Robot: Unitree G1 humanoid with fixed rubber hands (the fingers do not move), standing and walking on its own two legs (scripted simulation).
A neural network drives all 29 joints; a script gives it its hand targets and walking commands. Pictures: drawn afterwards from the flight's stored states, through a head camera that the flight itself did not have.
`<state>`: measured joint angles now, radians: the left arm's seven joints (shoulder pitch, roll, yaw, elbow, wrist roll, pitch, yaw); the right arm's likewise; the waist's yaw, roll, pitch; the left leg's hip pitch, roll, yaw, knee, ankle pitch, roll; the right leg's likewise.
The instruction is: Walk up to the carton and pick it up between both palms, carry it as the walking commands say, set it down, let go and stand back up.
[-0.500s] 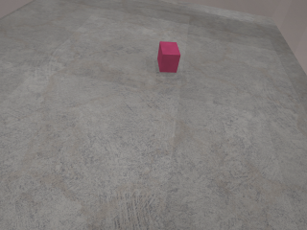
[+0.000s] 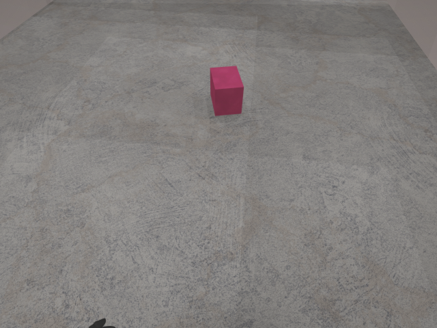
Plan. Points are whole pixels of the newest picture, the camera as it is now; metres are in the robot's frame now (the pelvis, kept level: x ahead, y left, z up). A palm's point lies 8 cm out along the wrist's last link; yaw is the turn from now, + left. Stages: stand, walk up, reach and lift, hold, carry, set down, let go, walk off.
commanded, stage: walk up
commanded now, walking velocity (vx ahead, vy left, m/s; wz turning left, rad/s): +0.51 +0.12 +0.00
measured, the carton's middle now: (225, 90) +1.66 -0.15 -0.65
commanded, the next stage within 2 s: none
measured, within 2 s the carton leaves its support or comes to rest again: neither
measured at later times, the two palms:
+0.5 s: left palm (63, 324) +0.19 +0.30 -0.15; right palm (285, 214) +0.39 -0.18 -0.10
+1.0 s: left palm (140, 141) +0.67 +0.20 -0.12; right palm (310, 210) +0.42 -0.26 -0.14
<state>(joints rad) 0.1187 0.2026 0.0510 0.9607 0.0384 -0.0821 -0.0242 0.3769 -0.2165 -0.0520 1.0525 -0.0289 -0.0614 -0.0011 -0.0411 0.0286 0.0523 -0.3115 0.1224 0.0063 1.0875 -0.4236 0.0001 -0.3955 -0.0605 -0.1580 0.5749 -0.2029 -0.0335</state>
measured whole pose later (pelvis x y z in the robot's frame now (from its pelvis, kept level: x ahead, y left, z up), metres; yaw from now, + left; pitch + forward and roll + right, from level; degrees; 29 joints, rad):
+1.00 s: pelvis +0.51 -0.03 -0.01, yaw -1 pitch +2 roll +0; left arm 0.03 0.21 0.06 0.93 0.05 -0.07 -0.04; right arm 0.45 -0.20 -0.05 1.07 -0.03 -0.06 0.00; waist -0.06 0.02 0.05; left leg -0.14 0.16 0.05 0.84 -0.51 -0.03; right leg -0.48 -0.07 -0.15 0.61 -0.16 -0.03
